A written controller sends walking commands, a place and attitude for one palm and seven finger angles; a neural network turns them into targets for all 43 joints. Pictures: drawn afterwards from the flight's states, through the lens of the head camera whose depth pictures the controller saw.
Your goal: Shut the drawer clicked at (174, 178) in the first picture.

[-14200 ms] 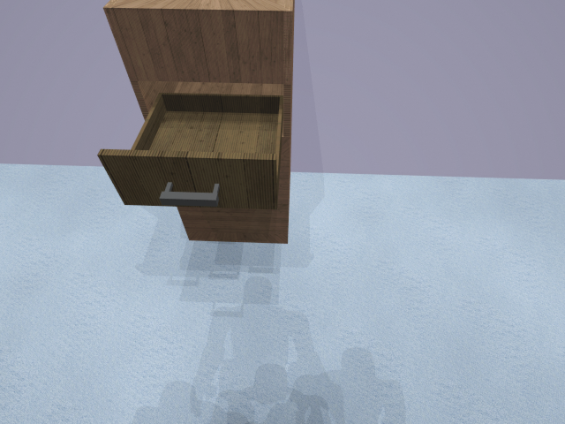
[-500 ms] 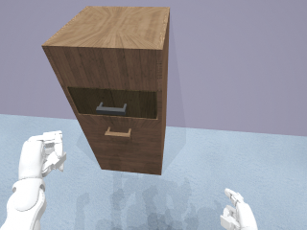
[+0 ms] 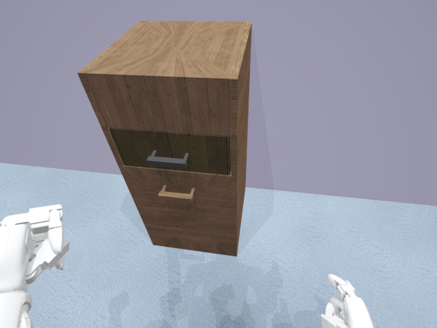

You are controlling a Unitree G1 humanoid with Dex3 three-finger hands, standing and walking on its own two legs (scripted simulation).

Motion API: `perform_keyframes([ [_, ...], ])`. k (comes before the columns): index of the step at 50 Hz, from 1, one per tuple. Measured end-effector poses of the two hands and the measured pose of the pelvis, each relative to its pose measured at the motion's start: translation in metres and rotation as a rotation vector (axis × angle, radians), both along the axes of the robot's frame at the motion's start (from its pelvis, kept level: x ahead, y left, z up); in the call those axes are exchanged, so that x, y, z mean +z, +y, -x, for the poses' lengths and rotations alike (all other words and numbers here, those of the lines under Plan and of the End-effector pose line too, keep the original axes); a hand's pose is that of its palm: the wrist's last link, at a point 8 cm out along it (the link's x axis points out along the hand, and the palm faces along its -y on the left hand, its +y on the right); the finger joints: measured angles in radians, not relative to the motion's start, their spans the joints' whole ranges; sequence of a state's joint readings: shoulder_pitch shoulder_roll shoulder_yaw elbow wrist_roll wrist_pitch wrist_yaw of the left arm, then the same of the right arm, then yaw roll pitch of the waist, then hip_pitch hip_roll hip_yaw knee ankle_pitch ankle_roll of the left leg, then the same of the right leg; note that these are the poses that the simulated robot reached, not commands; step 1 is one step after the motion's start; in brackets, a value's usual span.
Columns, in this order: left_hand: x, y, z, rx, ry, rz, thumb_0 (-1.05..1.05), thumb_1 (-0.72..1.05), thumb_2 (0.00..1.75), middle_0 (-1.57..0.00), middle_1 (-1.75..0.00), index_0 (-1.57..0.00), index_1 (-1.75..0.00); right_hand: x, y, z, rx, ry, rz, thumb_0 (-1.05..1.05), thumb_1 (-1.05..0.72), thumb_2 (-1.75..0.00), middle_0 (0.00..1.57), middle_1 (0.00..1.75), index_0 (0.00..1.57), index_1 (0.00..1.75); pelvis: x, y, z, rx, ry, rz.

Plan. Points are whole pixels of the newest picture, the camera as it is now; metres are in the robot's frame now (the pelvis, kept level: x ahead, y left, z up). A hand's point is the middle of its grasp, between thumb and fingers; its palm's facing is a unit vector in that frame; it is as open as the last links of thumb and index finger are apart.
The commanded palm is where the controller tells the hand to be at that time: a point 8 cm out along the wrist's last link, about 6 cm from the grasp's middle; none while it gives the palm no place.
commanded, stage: step back with the hand held close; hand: left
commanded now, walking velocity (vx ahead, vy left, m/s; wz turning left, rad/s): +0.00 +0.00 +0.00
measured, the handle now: (168, 158) +0.62 +0.26 -0.10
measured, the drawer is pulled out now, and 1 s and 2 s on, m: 0.00 0.00 0.00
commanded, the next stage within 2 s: stop stepping back and stand still in 1.40 s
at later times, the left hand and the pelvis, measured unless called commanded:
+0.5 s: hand (49, 249) +0.17 +0.26 +0.15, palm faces +0.26 -0.82 -0.51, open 3.2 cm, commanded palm +0.11 +0.30 +0.17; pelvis -0.03 +0.03 +0.00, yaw -1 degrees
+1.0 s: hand out of the picture +0.07 +0.27 +0.16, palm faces +0.37 -0.81 -0.44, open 3.2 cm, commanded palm +0.01 +0.31 +0.17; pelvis -0.11 +0.03 -0.02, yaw +1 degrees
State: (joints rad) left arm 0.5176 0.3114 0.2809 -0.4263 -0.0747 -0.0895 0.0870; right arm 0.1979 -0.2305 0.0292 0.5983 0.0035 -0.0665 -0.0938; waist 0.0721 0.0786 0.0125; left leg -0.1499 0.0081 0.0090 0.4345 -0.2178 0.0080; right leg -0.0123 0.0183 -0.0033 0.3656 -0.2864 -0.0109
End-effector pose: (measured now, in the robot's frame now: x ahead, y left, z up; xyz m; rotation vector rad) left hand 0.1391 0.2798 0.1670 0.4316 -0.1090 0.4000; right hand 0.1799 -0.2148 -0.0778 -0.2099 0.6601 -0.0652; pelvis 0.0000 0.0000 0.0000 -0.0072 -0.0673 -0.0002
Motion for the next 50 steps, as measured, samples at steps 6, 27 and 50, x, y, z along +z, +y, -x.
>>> perform_keyframes([
  [6,0.009,-0.003,-0.006,-0.044,-0.030,-0.049,0.01,0.89,0.90,-1.41,-1.60,-1.40,-1.60,0.003,-0.006,0.004,-0.018,0.004,0.004,0.02,-0.91,-0.90,0.20,0.30,0.20,0.30,0.000,-0.001,0.000,-0.007,0.016,0.008],
  [27,0.007,0.023,0.012,-0.139,0.034,-0.141,0.01,0.89,0.90,-1.40,-1.60,-1.40,-1.60,-0.003,0.000,0.058,-0.138,0.134,0.031,0.02,-0.91,-0.90,0.20,0.30,0.20,0.30,0.000,0.029,0.037,-0.023,0.093,0.013],
  [50,0.004,0.028,0.105,-0.106,-0.144,-0.140,0.01,0.89,0.90,-1.41,-1.60,-1.41,-1.60,-0.010,0.008,0.128,-0.076,0.078,0.080,0.01,-0.90,-0.90,0.20,0.30,0.20,0.30,-0.018,0.033,0.114,0.010,0.064,0.038],
])
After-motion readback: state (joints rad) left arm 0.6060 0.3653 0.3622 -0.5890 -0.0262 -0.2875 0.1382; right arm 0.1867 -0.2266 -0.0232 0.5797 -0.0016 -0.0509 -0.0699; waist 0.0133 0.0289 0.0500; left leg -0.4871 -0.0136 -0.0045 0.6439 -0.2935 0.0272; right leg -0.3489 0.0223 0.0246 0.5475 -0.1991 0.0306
